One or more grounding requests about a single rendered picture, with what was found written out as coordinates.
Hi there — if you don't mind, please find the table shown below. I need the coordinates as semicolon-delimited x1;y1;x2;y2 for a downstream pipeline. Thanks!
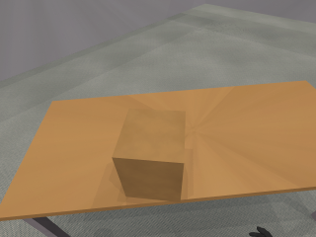
0;80;316;237

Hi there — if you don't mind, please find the robot right hand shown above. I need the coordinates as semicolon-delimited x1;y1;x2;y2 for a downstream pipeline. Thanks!
249;226;273;237

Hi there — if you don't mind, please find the carton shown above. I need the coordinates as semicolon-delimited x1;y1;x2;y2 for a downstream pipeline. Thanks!
112;108;186;202

